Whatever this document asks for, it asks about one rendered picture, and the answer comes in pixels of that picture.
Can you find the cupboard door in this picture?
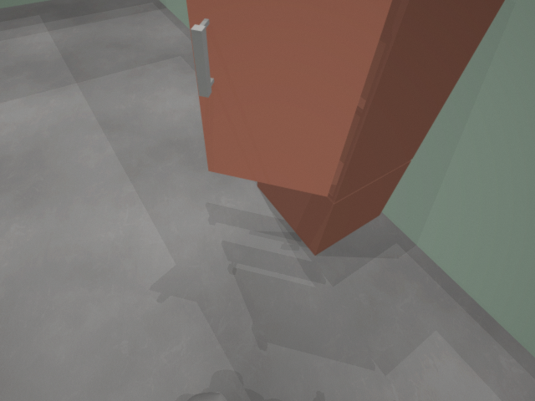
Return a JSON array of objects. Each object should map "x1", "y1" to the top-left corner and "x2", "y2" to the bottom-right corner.
[{"x1": 186, "y1": 0, "x2": 392, "y2": 197}]

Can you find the handle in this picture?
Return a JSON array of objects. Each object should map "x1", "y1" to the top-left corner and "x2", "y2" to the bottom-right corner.
[{"x1": 191, "y1": 18, "x2": 214, "y2": 98}]

